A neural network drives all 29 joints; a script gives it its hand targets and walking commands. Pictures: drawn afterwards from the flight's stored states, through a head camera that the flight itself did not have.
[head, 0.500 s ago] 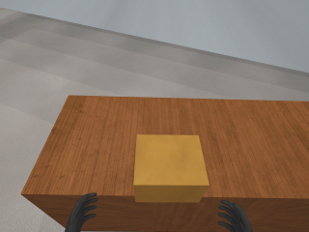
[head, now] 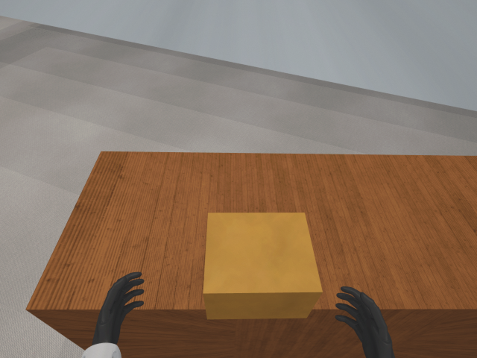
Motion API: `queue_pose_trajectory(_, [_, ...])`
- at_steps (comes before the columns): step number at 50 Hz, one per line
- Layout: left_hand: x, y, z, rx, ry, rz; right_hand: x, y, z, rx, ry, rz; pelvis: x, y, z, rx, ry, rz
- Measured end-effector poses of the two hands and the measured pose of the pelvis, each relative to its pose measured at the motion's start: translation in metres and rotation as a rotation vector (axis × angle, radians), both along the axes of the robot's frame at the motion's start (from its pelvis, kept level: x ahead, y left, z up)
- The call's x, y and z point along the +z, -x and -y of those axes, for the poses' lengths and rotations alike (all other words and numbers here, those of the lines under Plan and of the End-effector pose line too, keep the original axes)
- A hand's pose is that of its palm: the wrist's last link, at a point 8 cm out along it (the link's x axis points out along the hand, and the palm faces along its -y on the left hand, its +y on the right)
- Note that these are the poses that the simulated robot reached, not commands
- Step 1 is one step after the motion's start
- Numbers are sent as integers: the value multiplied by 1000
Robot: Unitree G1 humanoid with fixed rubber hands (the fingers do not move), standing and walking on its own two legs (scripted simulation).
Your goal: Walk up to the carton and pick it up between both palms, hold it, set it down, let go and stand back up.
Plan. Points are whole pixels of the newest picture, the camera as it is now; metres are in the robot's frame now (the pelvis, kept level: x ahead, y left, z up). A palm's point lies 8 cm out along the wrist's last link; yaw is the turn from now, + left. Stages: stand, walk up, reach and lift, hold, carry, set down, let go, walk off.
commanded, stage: reach and lift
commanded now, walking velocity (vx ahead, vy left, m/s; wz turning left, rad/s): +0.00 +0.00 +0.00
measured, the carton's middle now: (256, 264) +0.35 -0.01 -0.13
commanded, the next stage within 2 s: none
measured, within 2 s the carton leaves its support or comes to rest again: neither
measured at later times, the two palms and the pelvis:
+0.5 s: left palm (118, 272) +0.26 +0.25 -0.01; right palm (362, 282) +0.28 -0.18 -0.01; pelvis +0.00 +0.01 +0.01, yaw -1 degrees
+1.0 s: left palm (124, 230) +0.32 +0.25 +0.02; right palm (359, 232) +0.35 -0.18 +0.02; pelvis -0.01 +0.01 +0.00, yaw +0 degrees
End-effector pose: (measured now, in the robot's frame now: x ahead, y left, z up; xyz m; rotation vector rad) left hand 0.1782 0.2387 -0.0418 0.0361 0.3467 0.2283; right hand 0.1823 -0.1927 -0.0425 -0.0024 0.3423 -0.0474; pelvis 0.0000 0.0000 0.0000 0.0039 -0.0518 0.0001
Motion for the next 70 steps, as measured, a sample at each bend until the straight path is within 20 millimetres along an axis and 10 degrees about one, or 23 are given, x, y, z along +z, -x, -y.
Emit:
queue_pose_trajectory(56, [74,-164,-8,-22,36,72,72,-189,-14,29,9,56,-2,12,-8,-1,22,-278])
queue_pose_trajectory(70, [-17,-135,-5,8,23,-10,-10,-173,-19,1,28,-14,-38,28,-4,24,29,-437])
